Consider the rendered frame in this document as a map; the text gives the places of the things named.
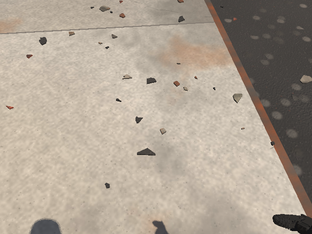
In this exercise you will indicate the robot right hand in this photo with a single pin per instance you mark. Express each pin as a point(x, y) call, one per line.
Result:
point(300, 223)

